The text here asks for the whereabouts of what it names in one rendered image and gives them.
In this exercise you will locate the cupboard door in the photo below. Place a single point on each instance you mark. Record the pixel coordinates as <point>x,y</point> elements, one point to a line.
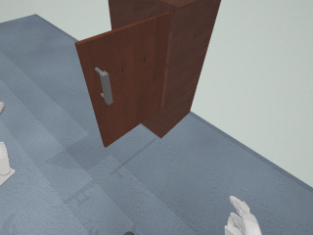
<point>134,56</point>

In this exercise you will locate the right robot hand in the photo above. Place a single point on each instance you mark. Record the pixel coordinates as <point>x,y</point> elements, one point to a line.
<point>247,224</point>

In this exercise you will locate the handle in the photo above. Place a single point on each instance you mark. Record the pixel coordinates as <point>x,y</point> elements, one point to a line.
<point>106,86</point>

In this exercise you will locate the left robot hand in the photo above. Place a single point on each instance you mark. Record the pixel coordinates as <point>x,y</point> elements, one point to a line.
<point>5,171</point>

